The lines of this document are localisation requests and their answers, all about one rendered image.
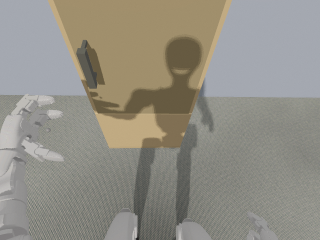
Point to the right robot shin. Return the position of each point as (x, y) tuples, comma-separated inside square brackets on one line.
[(187, 220)]

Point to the handle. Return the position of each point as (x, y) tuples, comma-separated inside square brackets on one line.
[(86, 65)]

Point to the robot right thigh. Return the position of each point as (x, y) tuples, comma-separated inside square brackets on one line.
[(191, 231)]

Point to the robot left forearm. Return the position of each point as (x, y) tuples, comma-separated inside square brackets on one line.
[(13, 194)]

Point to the robot left hand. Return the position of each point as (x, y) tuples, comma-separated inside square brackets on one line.
[(15, 128)]

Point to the robot right hand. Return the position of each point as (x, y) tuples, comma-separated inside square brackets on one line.
[(262, 228)]

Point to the cupboard door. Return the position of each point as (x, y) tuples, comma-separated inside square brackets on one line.
[(149, 55)]

